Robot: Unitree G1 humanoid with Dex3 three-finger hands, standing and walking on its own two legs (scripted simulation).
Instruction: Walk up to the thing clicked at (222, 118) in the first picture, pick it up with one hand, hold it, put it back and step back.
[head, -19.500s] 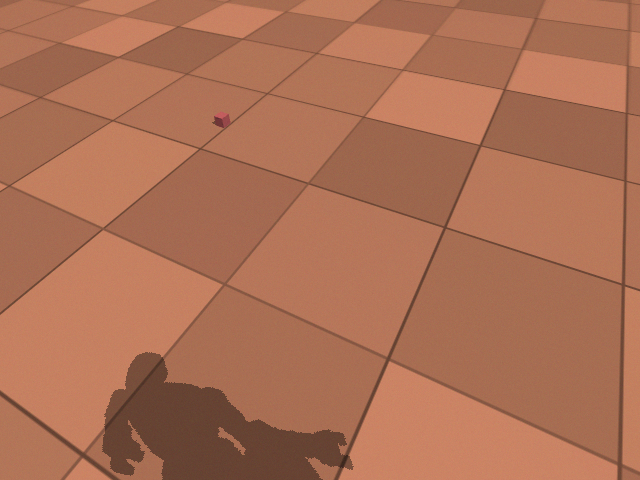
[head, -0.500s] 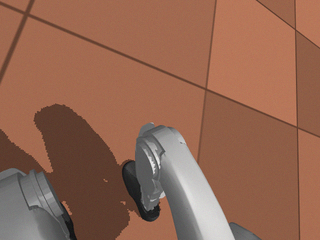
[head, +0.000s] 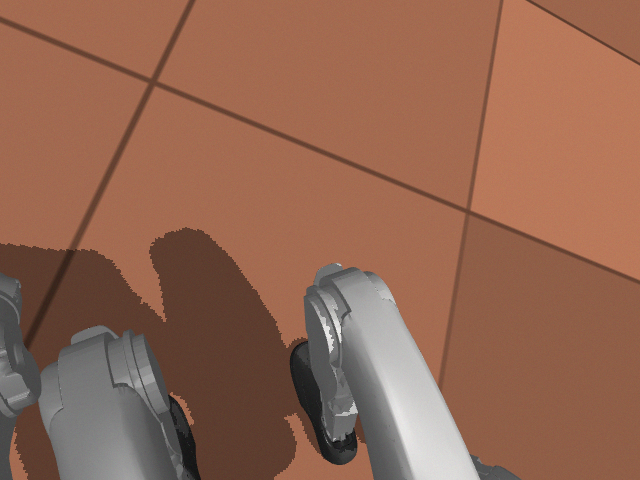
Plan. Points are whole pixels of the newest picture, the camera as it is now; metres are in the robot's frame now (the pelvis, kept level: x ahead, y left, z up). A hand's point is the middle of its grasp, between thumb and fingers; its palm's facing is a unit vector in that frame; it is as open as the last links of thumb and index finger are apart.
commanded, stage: settle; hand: left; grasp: from above
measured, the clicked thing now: out of the picture +0.40 +0.37 -0.23
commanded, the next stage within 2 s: lift in 0.18 s
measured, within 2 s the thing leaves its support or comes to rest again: neither
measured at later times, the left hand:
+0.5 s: hand out of the picture +0.39 +0.34 -0.13, palm faces -0.12 -0.38 -0.92, open 8.8 cm
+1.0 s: hand out of the picture +0.34 +0.33 +0.03, palm faces -0.14 -0.38 -0.91, open 8.7 cm
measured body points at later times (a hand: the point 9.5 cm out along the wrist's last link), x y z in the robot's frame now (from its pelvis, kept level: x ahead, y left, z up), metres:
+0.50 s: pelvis +0.00 -0.01 +0.02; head +0.22 +0.05 +0.41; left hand +0.40 +0.36 -0.08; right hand +0.06 -0.27 -0.09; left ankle +0.08 +0.13 -0.30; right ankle +0.11 -0.11 -0.30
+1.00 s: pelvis +0.00 -0.01 +0.14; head +0.16 +0.02 +0.56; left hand +0.34 +0.34 +0.08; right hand +0.14 -0.25 +0.00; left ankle +0.08 +0.13 -0.30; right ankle +0.11 -0.11 -0.30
